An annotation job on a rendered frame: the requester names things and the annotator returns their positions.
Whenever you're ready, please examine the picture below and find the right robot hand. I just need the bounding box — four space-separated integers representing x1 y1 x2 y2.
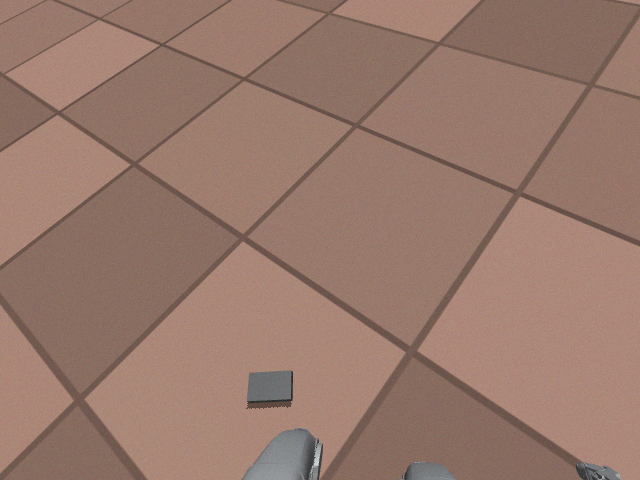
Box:
576 463 621 480

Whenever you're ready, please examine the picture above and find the small box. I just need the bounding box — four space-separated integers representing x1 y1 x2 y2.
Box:
247 370 293 403

